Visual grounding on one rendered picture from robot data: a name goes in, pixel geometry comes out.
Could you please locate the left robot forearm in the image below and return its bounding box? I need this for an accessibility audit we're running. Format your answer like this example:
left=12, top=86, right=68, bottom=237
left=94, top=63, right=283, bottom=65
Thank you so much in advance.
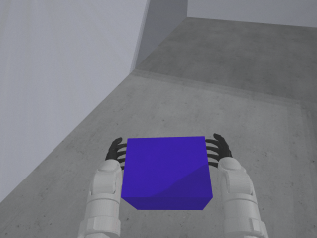
left=77, top=159, right=123, bottom=238

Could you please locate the robot right hand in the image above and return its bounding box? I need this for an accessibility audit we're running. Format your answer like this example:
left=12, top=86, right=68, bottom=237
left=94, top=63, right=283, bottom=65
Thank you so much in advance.
left=205, top=133, right=233, bottom=168

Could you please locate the carton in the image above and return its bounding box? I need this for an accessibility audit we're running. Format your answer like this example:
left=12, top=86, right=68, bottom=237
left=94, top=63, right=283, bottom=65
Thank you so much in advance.
left=121, top=136, right=213, bottom=210

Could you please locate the right robot forearm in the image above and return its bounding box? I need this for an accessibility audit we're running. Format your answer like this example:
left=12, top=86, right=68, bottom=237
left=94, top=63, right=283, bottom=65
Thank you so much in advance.
left=217, top=157, right=269, bottom=238

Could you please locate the robot left hand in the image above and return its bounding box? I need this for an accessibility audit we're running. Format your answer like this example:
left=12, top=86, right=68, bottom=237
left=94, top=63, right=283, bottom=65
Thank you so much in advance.
left=105, top=137, right=127, bottom=170

